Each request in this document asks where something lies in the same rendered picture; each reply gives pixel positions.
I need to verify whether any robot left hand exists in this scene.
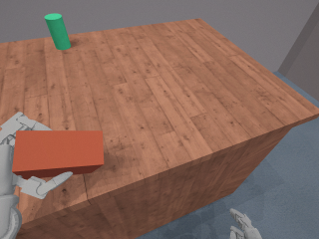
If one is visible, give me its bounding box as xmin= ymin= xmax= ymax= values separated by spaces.
xmin=0 ymin=112 xmax=73 ymax=199

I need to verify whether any robot right hand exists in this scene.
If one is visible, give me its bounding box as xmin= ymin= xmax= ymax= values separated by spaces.
xmin=229 ymin=208 xmax=262 ymax=239

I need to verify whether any left robot forearm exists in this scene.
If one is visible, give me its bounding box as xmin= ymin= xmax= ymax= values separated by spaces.
xmin=0 ymin=194 xmax=22 ymax=239

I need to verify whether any table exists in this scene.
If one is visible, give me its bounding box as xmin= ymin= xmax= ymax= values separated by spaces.
xmin=0 ymin=18 xmax=319 ymax=239

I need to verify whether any sponge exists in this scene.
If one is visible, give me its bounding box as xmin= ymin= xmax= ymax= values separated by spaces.
xmin=12 ymin=130 xmax=104 ymax=179

